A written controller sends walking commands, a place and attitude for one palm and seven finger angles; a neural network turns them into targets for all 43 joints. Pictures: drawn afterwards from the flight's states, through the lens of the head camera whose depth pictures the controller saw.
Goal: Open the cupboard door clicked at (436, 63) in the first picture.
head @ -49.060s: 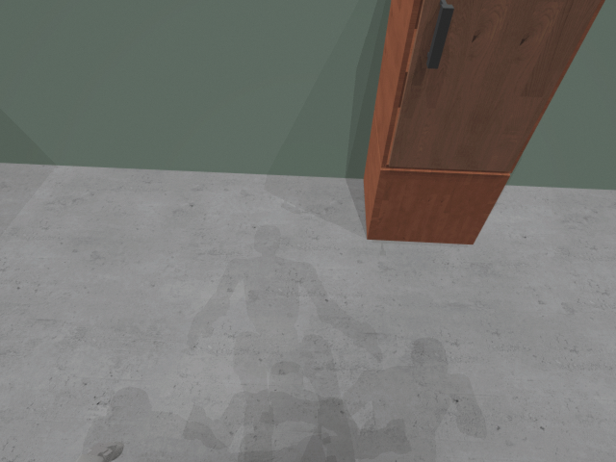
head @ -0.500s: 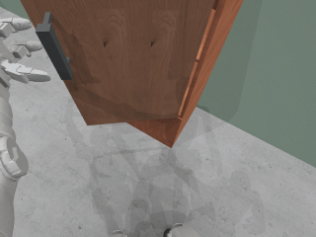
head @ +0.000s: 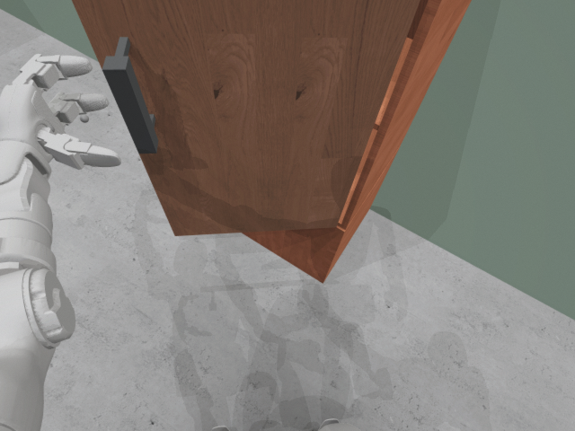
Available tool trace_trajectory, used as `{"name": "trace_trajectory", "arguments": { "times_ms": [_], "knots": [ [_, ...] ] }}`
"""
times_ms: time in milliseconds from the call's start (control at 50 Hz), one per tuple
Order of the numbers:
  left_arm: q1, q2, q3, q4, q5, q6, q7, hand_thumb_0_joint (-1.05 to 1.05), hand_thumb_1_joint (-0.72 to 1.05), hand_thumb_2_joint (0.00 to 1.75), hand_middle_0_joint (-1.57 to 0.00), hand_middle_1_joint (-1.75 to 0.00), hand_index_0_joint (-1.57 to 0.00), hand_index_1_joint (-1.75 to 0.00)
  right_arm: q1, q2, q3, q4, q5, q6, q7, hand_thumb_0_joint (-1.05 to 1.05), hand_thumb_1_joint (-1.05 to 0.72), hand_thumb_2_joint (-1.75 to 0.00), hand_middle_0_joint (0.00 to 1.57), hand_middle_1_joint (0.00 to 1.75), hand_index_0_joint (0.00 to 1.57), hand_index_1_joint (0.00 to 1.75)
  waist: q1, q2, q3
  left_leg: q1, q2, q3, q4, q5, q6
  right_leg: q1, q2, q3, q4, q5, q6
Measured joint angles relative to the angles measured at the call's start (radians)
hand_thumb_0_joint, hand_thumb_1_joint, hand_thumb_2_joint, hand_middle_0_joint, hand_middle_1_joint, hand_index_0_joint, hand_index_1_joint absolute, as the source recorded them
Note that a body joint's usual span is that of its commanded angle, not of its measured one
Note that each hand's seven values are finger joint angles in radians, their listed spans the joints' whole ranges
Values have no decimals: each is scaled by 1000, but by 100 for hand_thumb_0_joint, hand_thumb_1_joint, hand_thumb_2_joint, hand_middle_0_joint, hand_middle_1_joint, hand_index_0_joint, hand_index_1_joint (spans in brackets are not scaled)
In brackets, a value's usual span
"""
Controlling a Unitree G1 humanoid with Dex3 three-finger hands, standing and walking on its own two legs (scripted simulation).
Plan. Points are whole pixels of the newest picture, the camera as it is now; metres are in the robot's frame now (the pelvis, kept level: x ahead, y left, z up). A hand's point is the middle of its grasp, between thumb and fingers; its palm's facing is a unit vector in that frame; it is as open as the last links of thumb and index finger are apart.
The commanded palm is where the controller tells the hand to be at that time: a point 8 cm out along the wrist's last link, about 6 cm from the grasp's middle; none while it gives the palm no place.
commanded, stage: move the hooked fingers beside the handle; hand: left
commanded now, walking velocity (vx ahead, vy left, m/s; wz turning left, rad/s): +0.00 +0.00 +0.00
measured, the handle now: (136, 98) +0.54 +0.18 +0.13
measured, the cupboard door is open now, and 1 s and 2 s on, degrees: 39 38 38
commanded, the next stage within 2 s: slide the fingers in behind the handle in 0.18 s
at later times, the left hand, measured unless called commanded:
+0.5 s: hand (102, 119) +0.49 +0.21 +0.14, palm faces +0.02 -1.00 +0.01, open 14.0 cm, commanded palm +0.47 +0.26 +0.13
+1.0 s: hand (131, 115) +0.50 +0.18 +0.14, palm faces +0.04 -1.00 +0.01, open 13.9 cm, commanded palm +0.47 +0.23 +0.13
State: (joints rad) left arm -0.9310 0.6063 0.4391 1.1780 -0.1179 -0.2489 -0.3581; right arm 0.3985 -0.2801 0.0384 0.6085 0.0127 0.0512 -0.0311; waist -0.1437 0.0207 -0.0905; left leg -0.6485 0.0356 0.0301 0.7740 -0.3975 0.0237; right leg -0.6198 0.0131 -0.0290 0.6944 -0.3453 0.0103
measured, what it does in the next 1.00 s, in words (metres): stands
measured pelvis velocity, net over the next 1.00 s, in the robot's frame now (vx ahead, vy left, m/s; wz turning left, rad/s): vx -0.01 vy -0.01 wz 0.01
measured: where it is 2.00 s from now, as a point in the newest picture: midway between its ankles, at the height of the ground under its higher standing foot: outside the picture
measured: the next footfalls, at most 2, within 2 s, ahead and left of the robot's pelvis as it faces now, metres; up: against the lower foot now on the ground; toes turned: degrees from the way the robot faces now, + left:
none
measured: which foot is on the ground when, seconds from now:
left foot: down 0.00-1.00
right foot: down 0.00-1.00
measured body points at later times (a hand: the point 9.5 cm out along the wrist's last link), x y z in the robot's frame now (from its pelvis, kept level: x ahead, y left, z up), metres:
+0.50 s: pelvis -0.01 -0.01 +0.00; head +0.08 +0.01 +0.44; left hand +0.48 +0.27 +0.14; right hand -0.02 -0.28 -0.11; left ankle -0.02 +0.10 -0.71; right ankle -0.01 -0.13 -0.71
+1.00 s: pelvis -0.01 -0.01 +0.00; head +0.08 +0.00 +0.44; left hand +0.49 +0.23 +0.14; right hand -0.01 -0.28 -0.12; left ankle -0.02 +0.10 -0.71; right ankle -0.01 -0.13 -0.71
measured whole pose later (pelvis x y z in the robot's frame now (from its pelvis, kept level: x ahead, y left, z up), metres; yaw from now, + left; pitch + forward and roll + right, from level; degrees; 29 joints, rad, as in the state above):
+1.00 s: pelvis -0.01 -0.01 +0.00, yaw +0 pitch +15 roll -2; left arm -1.00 0.52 0.40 1.21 -0.09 -0.27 -0.23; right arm 0.43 -0.28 0.03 0.63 0.00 0.02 -0.02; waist -0.16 0.03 -0.08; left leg -0.67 0.04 0.02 0.79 -0.38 0.01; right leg -0.65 0.02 -0.03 0.73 -0.35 0.00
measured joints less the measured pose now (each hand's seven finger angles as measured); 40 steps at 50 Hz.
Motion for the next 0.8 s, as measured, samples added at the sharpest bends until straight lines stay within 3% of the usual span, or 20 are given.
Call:
{"name": "trace_trajectory", "arguments": {
  "times_ms": [340,600,800],
  "knots": [
    [-42,0,-29,31,2,-4,13,-1,-50,30,-30,-120,-30,-120,25,-8,2,25,0,-3,-2,1,-90,-89,21,30,20,30,-6,1,10,-17,-1,-12,14,7,-4,-13,-1,-11,15,2,-5],
    [-31,-29,-19,18,14,-10,56,-1,-50,30,-30,-120,-30,-120,45,-7,-3,22,-3,-11,4,1,-90,-89,21,30,20,30,-17,4,14,-10,5,-3,7,14,-8,-15,5,-2,18,8,-10],
    [-53,-58,-48,31,21,-5,93,-1,-50,30,-30,-120,-30,-120,34,-3,-3,22,-4,-26,7,1,-90,-89,21,30,20,30,-16,8,14,-17,2,-7,10,16,-10,-23,3,-6,27,5,-12]
  ]
}}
